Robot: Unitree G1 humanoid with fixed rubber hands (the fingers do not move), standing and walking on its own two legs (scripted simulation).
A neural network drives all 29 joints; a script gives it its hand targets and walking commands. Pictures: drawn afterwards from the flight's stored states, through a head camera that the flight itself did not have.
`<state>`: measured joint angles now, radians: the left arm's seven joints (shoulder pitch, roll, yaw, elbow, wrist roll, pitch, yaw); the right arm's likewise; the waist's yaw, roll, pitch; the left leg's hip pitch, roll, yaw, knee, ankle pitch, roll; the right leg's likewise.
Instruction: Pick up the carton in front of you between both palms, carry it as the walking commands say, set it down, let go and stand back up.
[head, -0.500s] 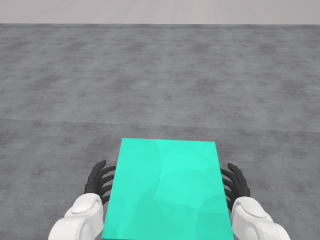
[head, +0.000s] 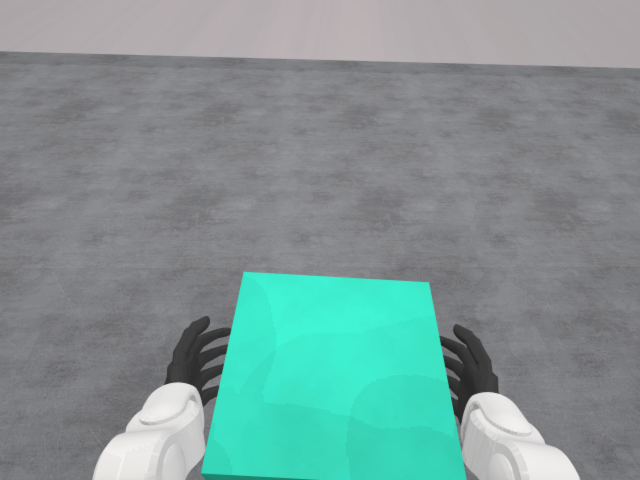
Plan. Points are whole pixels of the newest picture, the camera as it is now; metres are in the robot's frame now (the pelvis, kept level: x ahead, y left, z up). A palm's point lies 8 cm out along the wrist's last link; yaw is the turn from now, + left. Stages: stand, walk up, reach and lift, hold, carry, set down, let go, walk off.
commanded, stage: carry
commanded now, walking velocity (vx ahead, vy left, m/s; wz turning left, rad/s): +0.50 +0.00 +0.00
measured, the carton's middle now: (327, 407) +0.24 +0.00 +0.00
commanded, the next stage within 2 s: none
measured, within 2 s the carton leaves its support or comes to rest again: neither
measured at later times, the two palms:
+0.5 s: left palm (253, 191) +0.55 +0.11 +0.08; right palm (434, 191) +0.57 -0.19 +0.07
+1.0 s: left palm (250, 112) +0.81 +0.15 +0.07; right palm (395, 114) +0.81 -0.15 +0.08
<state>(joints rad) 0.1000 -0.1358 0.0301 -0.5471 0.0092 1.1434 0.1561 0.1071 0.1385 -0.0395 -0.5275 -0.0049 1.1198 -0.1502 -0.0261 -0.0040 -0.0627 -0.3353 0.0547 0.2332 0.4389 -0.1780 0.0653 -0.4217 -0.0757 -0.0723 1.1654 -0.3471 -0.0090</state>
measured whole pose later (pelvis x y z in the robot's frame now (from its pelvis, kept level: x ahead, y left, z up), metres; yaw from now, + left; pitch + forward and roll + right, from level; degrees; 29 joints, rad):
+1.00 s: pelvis +0.58 -0.01 +0.00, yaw +1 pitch +3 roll +0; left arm 0.09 -0.14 0.02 -0.58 0.02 1.14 0.15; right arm 0.09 0.14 -0.04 -0.56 -0.01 1.12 -0.15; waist -0.01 -0.03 -0.02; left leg -0.34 0.04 0.23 0.39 -0.11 0.07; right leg -0.22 -0.06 -0.10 0.51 -0.43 0.02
